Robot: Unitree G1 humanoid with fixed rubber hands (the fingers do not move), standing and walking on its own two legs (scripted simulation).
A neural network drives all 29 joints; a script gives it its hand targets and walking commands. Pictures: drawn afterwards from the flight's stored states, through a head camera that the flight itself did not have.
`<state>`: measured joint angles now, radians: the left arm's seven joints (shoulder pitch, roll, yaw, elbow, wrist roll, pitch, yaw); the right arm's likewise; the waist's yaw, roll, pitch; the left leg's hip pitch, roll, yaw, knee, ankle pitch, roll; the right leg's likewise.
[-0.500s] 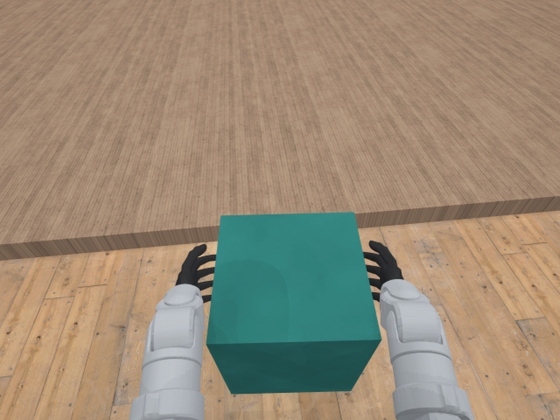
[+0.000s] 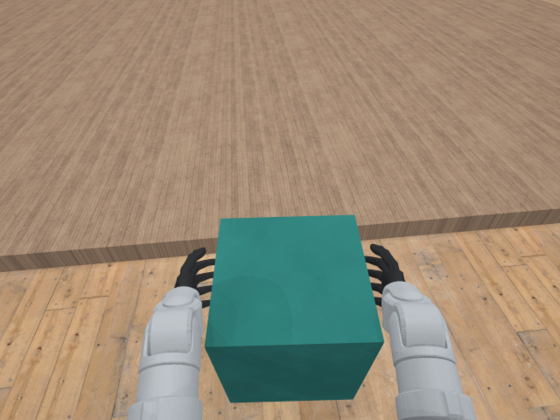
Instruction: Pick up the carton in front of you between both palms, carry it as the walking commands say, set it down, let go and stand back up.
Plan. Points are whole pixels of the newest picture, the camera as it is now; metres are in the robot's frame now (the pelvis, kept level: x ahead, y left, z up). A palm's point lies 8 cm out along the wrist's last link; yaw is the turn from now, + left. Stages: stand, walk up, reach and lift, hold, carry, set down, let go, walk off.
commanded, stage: hold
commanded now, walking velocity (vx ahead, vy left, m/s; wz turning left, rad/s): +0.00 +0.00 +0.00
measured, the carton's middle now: (289, 313) +0.29 +0.00 -0.03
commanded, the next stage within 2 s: carry in 0.38 s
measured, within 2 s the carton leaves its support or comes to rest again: neither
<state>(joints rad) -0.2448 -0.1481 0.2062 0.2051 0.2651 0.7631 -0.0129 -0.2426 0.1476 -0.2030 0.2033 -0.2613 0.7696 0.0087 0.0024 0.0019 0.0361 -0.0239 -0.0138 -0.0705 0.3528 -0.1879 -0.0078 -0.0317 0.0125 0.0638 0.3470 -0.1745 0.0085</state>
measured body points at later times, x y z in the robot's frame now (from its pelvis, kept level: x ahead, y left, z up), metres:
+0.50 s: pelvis +0.01 +0.00 -0.01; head -0.04 +0.00 +0.44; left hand +0.31 +0.15 +0.05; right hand +0.31 -0.15 +0.05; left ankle +0.01 +0.13 -0.74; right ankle +0.02 -0.13 -0.74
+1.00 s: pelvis +0.20 +0.02 -0.02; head +0.20 +0.03 +0.43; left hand +0.48 +0.18 +0.06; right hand +0.49 -0.12 +0.06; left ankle +0.20 +0.10 -0.75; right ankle +0.06 -0.10 -0.71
